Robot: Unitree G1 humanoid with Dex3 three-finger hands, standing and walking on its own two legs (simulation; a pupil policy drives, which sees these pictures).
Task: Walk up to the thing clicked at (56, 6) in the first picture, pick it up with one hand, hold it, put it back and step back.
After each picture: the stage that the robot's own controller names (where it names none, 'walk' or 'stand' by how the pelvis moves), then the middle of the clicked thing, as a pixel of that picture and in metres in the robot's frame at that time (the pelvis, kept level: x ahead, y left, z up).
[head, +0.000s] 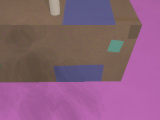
stand; out of the picture +1.06 +0.19 +0.00
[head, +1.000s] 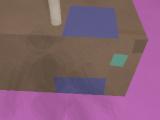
walk; (54, 5) +0.97 +0.23 +0.02
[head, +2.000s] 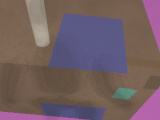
stand; (38, 21) +0.64 +0.23 +0.03
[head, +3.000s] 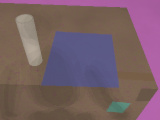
stand; (30, 42) +0.60 +0.25 +0.01
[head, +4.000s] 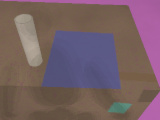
stand; (30, 42) +0.58 +0.25 +0.01
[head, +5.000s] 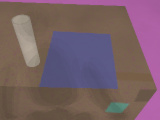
stand; (27, 43) +0.59 +0.25 +0.00
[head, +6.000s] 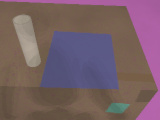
stand; (28, 43) +0.58 +0.25 +0.00
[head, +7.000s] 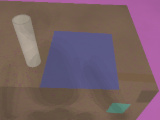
stand; (28, 43) +0.58 +0.25 +0.00
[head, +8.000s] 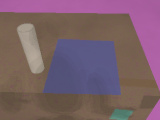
rise first; (32, 50) +0.58 +0.26 +0.01
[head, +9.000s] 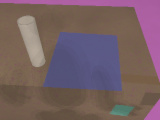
go down; (33, 43) +0.59 +0.26 +0.01
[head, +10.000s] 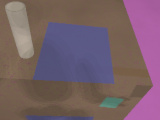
go down; (21, 33) +0.60 +0.24 +0.02
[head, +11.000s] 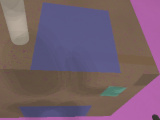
go down; (15, 14) +0.58 +0.23 +0.07
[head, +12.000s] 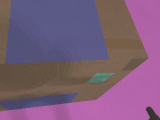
close in; out of the picture +0.57 +0.25 +0.09
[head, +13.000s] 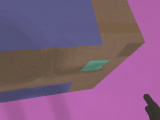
close; out of the picture +0.60 +0.27 +0.12
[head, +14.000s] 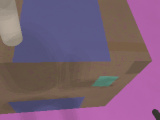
lift; (5, 12) +0.55 +0.21 +0.10
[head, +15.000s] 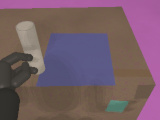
close; (32, 50) +0.55 +0.22 +0.04
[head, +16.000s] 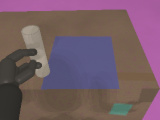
close; (37, 53) +0.55 +0.21 +0.02
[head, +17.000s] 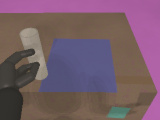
stand; (35, 56) +0.54 +0.22 +0.02
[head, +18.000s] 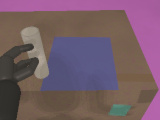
stand; (36, 55) +0.54 +0.21 +0.01
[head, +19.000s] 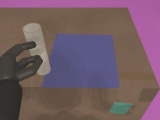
stand; (38, 51) +0.55 +0.21 +0.02
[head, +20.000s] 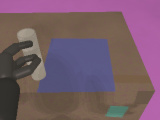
stand; (33, 56) +0.54 +0.22 +0.01
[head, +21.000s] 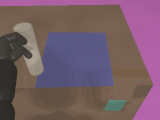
crouch; (30, 51) +0.55 +0.22 +0.01
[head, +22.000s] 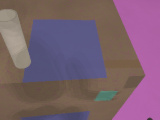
lower; (15, 42) +0.54 +0.21 +0.02
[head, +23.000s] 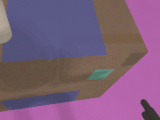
lower; out of the picture +0.54 +0.21 +0.10
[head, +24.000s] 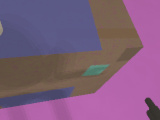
lower; out of the picture +0.55 +0.22 +0.11
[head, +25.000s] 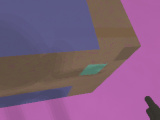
lower; out of the picture +0.55 +0.22 +0.11
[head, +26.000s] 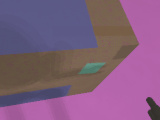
lower; out of the picture +0.56 +0.22 +0.11
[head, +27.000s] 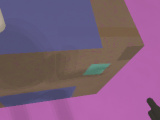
open; out of the picture +0.57 +0.22 +0.12
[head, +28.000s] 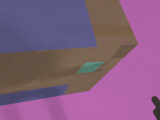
sink last; out of the picture +0.58 +0.22 +0.11
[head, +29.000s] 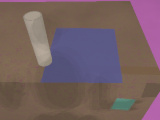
sink last; (39, 41) +0.57 +0.21 +0.05
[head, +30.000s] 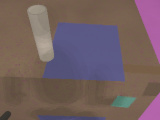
stand; (42, 36) +0.58 +0.20 +0.05
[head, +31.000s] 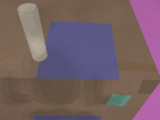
stand; (34, 35) +0.57 +0.21 +0.06
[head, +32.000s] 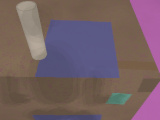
stand; (33, 33) +0.57 +0.21 +0.06
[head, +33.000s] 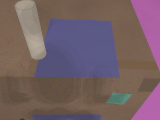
stand; (32, 33) +0.57 +0.21 +0.06
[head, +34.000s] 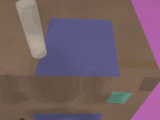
stand; (33, 32) +0.57 +0.21 +0.07
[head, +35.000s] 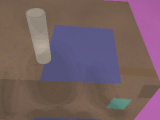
stand; (40, 39) +0.57 +0.20 +0.04
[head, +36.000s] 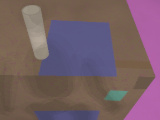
walk; (37, 35) +0.60 +0.20 +0.01
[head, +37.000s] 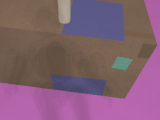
walk; (63, 1) +0.87 +0.10 +0.02
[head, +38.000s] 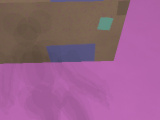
stand; out of the picture +1.15 +0.25 +0.03
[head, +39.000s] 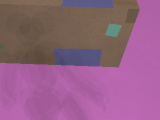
stand; out of the picture +1.16 +0.17 +0.02
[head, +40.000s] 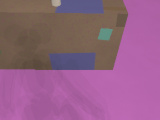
stand; out of the picture +1.20 +0.20 +0.00
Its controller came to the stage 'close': yes
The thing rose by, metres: 0.00
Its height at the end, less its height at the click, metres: +0.00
